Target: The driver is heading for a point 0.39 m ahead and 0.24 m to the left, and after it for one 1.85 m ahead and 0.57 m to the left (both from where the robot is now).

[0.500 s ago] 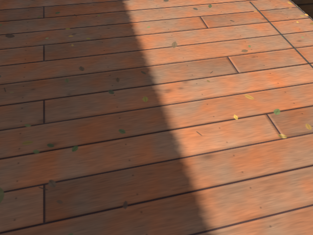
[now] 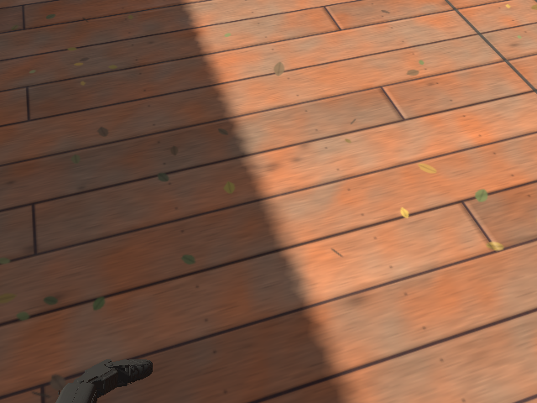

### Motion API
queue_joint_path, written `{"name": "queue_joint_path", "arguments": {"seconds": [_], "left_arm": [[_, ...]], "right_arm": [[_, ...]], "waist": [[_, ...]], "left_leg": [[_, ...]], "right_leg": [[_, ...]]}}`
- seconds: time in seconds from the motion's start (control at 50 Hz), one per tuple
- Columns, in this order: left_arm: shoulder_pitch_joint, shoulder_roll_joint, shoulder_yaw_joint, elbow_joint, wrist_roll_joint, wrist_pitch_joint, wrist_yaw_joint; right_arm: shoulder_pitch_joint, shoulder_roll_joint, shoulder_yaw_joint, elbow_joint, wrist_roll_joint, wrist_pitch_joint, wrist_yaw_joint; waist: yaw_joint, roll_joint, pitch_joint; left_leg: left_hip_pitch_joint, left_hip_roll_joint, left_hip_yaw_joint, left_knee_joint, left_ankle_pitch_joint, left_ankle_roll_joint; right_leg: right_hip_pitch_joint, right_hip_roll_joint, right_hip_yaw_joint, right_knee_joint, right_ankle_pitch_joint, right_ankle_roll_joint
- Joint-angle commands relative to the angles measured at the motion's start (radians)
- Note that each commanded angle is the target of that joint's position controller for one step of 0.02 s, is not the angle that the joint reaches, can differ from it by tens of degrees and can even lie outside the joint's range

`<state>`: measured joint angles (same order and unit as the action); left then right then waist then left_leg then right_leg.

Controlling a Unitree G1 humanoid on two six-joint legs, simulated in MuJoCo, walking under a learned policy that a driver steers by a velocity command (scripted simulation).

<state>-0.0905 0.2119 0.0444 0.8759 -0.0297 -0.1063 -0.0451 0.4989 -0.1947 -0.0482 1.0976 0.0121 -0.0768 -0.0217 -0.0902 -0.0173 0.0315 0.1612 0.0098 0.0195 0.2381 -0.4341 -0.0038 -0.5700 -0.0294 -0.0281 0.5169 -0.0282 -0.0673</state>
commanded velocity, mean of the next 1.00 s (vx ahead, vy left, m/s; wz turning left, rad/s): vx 0.49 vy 0.00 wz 0.47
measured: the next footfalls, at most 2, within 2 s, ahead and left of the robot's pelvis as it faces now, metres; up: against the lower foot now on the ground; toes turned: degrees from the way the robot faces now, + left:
right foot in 0.02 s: +0.21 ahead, -0.13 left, +0.00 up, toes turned -1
left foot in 0.56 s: +0.45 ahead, +0.19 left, +0.00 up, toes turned +23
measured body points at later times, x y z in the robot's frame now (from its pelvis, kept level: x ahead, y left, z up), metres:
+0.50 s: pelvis +0.28 +0.02 +0.01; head +0.30 +0.04 +0.46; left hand +0.21 +0.28 -0.14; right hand +0.52 -0.16 -0.09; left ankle +0.40 +0.19 -0.69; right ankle +0.17 -0.13 -0.72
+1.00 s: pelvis +0.54 +0.14 +0.02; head +0.56 +0.17 +0.47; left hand +0.62 +0.45 -0.08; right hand +0.72 -0.09 -0.09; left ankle +0.41 +0.17 -0.72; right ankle +0.78 +0.10 -0.69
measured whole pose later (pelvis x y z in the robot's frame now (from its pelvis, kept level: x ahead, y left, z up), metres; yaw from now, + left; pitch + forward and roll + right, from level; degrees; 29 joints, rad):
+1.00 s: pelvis +0.54 +0.14 +0.02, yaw +29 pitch +2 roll +1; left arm 0.02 0.26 0.05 0.81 0.00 -0.11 -0.03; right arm 0.33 -0.25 -0.07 0.81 0.01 -0.08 -0.01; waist -0.07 -0.05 0.01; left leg -0.04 -0.09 -0.09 0.33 -0.32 0.07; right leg -0.61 -0.06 0.02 0.53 0.07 0.00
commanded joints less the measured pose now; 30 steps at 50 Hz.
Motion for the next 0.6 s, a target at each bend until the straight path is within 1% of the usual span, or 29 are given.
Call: {"name": "queue_joint_path", "arguments": {"seconds": [0.02, 0.04, 0.06, 0.08, 0.1, 0.12, 0.14, 0.16, 0.18, 0.2, 0.22, 0.24, 0.28, 0.34, 0.38, 0.42, 0.46, 0.48, 0.5, 0.52, 0.54, 0.56, 0.58, 0.6], "left_arm": [[0.364, 0.231, 0.084, 0.038, 0.002, -0.016, 0.018], [0.516, 0.329, 0.109, 0.064, 0.034, -0.009, 0.028], [0.513, 0.272, 0.083, 0.065, 0.039, -0.005, 0.024], [0.416, 0.197, 0.061, 0.054, 0.027, -0.007, 0.023], [0.335, 0.144, 0.046, 0.040, 0.021, -0.008, 0.025], [0.268, 0.116, 0.038, 0.041, 0.028, -0.015, 0.020], [0.232, 0.088, 0.031, 0.048, 0.040, -0.022, 0.017], [0.218, 0.080, 0.031, 0.059, 0.046, -0.022, 0.016], [0.219, 0.082, 0.033, 0.067, 0.044, -0.023, 0.019], [0.220, 0.093, 0.037, 0.074, 0.040, -0.025, 0.023], [0.226, 0.111, 0.041, 0.079, 0.041, -0.027, 0.029], [0.236, 0.124, 0.045, 0.083, 0.043, -0.027, 0.037], [0.265, 0.142, 0.050, 0.087, 0.046, -0.023, 0.050], [0.296, 0.167, 0.054, 0.082, 0.046, -0.016, 0.064], [0.337, 0.185, 0.058, 0.081, 0.038, -0.009, 0.071], [0.382, 0.201, 0.064, 0.084, 0.030, 0.003, 0.073], [0.406, 0.216, 0.070, 0.084, 0.019, 0.018, 0.071], [0.404, 0.226, 0.074, 0.080, 0.014, 0.026, 0.071], [0.392, 0.241, 0.079, 0.072, 0.011, 0.032, 0.071], [0.378, 0.256, 0.083, 0.064, 0.008, 0.040, 0.073], [0.357, 0.265, 0.084, 0.056, 0.005, 0.050, 0.073], [0.358, 0.251, 0.077, 0.047, 0.007, 0.052, 0.074], [0.380, 0.161, 0.051, 0.005, 0.040, 0.040, 0.073], [0.407, 0.087, 0.022, -0.047, 0.030, -0.007, 0.058]], "right_arm": [[-0.085, -0.160, -0.025, -0.080, -0.009, 0.001, 0.001], [0.017, -0.043, 0.001, -0.105, -0.009, -0.010, 0.007], [0.045, -0.017, 0.011, -0.095, 0.022, -0.032, 0.012], [-0.041, -0.106, -0.016, -0.121, 0.048, -0.041, 0.010], [-0.118, -0.129, -0.022, -0.145, 0.049, -0.041, 0.003], [-0.154, -0.122, -0.029, -0.156, 0.035, -0.035, -0.005], [-0.141, -0.112, -0.040, -0.152, 0.024, -0.019, -0.010], [-0.109, -0.082, -0.041, -0.151, 0.025, 0.000, -0.008], [-0.103, -0.062, -0.041, -0.156, 0.030, 0.015, -0.007], [-0.122, -0.059, -0.042, -0.171, 0.030, 0.027, -0.008], [-0.152, -0.068, -0.046, -0.191, 0.026, 0.035, -0.009], [-0.186, -0.079, -0.049, -0.209, 0.021, 0.039, -0.009], [-0.239, -0.089, -0.052, -0.234, 0.012, 0.037, 0.000], [-0.333, -0.084, -0.044, -0.268, 0.010, 0.027, 0.024], [-0.424, -0.072, -0.033, -0.301, 0.007, 0.024, 0.041], [-0.492, -0.069, -0.026, -0.335, 0.009, 0.024, 0.056], [-0.530, -0.078, -0.024, -0.368, 0.012, 0.025, 0.070], [-0.531, -0.089, -0.027, -0.381, 0.013, 0.026, 0.076], [-0.514, -0.108, -0.035, -0.391, 0.013, 0.028, 0.079], [-0.461, -0.134, -0.048, -0.390, 0.015, 0.030, 0.081], [-0.337, -0.175, -0.072, -0.365, 0.020, 0.029, 0.080], [-0.164, -0.248, -0.112, -0.320, 0.022, 0.031, 0.066], [-0.070, -0.367, -0.144, -0.298, 0.019, 0.038, 0.044], [-0.099, -0.403, -0.136, -0.335, 0.008, 0.022, 0.050]], "waist": [[0.271, 0.153, -0.194], [0.237, -0.069, -0.394], [0.219, -0.238, -0.515], [0.204, -0.186, -0.345], [0.182, -0.111, -0.210], [0.145, -0.040, -0.131], [0.106, -0.051, -0.096], [0.077, -0.079, -0.076], [0.067, -0.082, -0.055], [0.060, -0.078, -0.028], [0.056, -0.069, -0.009], [0.057, -0.054, 0.004], [0.065, -0.034, 0.016], [0.089, -0.017, 0.029], [0.125, -0.002, 0.053], [0.152, 0.003, 0.074], [0.159, -0.010, 0.083], [0.149, -0.022, 0.074], [0.128, -0.042, 0.048], [0.091, -0.065, 0.002], [0.016, -0.067, -0.066], [-0.065, -0.036, -0.161], [-0.047, 0.169, -0.233], [0.034, 0.277, -0.389]], "left_leg": [[-0.296, 0.159, -0.069, 0.459, 0.860, 0.095], [-0.673, 0.010, -0.013, 0.864, 0.415, 0.026], [-0.796, -0.054, -0.149, 1.089, -0.121, 0.029], [-0.890, 0.010, -0.174, 1.174, -0.081, 0.044], [-0.907, 0.064, -0.132, 1.169, 0.000, 0.058], [-0.857, 0.107, -0.119, 1.115, 0.082, 0.064], [-0.788, 0.140, -0.127, 1.063, 0.125, 0.074], [-0.739, 0.155, -0.130, 1.038, 0.144, 0.081], [-0.729, 0.163, -0.124, 1.017, 0.145, 0.084], [-0.747, 0.168, -0.121, 0.996, 0.157, 0.081], [-0.780, 0.172, -0.125, 0.971, 0.190, 0.076], [-0.819, 0.173, -0.132, 0.938, 0.233, 0.068], [-0.881, 0.168, -0.140, 0.853, 0.335, 0.053], [-0.882, 0.151, -0.090, 0.670, 0.466, 0.044], [-0.883, 0.141, -0.036, 0.572, 0.493, 0.046], [-0.903, 0.131, -0.004, 0.500, 0.467, 0.054], [-0.907, 0.115, 0.024, 0.451, 0.392, 0.072], [-0.882, 0.096, 0.046, 0.433, 0.340, 0.086], [-0.824, 0.062, 0.077, 0.425, 0.286, 0.104], [-0.733, 0.019, 0.110, 0.425, 0.235, 0.124], [-0.570, -0.036, 0.137, 0.384, 0.238, 0.154], [-0.292, -0.076, 0.112, 0.330, 0.299, 0.195], [0.003, 0.149, -0.275, 0.297, 0.272, 0.286], [0.215, 0.336, -0.852, 0.098, 0.118, 0.459]], "right_leg": [[0.604, -0.022, 0.044, 0.044, -0.034, -0.073], [1.007, -0.305, 0.453, 0.003, -0.231, -0.194], [1.043, -0.416, 0.802, -0.198, -0.336, -0.244], [0.903, -0.379, 0.680, -0.232, -0.389, -0.190], [0.731, -0.354, 0.509, -0.246, -0.350, -0.149], [0.556, -0.320, 0.391, -0.284, -0.268, -0.125], [0.445, -0.278, 0.286, -0.313, -0.208, -0.101], [0.377, -0.257, 0.215, -0.340, -0.193, -0.094], [0.340, -0.252, 0.167, -0.366, -0.175, -0.099], [0.316, -0.252, 0.124, -0.390, -0.149, -0.106], [0.310, -0.254, 0.094, -0.407, -0.125, -0.113], [0.320, -0.255, 0.065, -0.416, -0.099, -0.118], [0.361, -0.251, 0.007, -0.419, -0.050, -0.119], [0.410, -0.232, -0.086, -0.415, 0.006, -0.099], [0.455, -0.240, -0.126, -0.412, 0.011, -0.093], [0.532, -0.259, -0.152, -0.388, 0.026, -0.087], [0.612, -0.280, -0.171, -0.344, 0.084, -0.075], [0.640, -0.287, -0.185, -0.304, 0.178, -0.066], [0.659, -0.290, -0.201, -0.241, 0.355, -0.055], [0.668, -0.288, -0.216, -0.140, 0.549, -0.043], [0.648, -0.265, -0.239, 0.039, 0.682, -0.024], [0.519, -0.225, -0.255, 0.288, 0.612, 0.019], [0.169, -0.137, -0.253, 0.651, 0.032, 0.075], [-0.129, 0.057, -0.014, 0.910, -0.569, 0.105]]}}
Over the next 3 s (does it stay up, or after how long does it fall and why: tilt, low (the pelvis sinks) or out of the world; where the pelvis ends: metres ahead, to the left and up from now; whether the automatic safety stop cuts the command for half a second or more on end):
stays up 1.49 0.69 0.03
